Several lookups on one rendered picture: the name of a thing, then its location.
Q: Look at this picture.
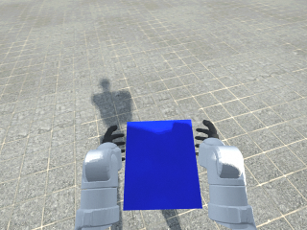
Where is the right robot hand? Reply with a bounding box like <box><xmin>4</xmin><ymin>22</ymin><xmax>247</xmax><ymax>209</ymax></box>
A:
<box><xmin>195</xmin><ymin>120</ymin><xmax>220</xmax><ymax>156</ymax></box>

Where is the left robot hand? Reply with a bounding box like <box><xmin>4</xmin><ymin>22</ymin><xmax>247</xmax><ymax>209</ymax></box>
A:
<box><xmin>102</xmin><ymin>125</ymin><xmax>126</xmax><ymax>161</ymax></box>

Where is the robot left forearm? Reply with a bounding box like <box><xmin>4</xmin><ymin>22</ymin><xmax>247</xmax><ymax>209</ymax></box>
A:
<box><xmin>74</xmin><ymin>142</ymin><xmax>123</xmax><ymax>230</ymax></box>

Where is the carton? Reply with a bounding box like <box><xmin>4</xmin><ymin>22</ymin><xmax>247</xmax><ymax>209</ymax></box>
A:
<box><xmin>123</xmin><ymin>119</ymin><xmax>202</xmax><ymax>211</ymax></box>

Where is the robot right forearm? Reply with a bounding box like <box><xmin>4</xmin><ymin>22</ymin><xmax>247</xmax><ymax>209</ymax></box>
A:
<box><xmin>198</xmin><ymin>137</ymin><xmax>257</xmax><ymax>230</ymax></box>

